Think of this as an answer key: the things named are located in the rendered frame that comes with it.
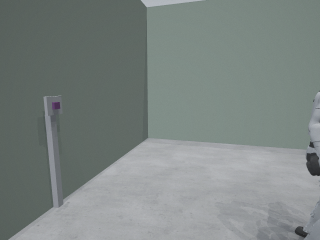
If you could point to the right robot upper arm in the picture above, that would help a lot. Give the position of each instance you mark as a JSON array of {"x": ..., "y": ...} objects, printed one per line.
[{"x": 316, "y": 116}]

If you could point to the right robot forearm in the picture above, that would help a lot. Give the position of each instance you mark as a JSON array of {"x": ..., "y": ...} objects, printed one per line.
[{"x": 315, "y": 139}]

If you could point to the panel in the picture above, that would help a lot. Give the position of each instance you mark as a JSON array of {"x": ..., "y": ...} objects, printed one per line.
[{"x": 53, "y": 148}]

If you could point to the robot right shin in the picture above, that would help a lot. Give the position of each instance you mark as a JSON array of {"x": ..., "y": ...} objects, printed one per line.
[{"x": 314, "y": 232}]

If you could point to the button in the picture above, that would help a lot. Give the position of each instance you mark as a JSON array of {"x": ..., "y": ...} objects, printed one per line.
[{"x": 55, "y": 105}]

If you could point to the left robot foot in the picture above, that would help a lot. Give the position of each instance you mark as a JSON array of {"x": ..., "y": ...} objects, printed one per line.
[{"x": 300, "y": 231}]

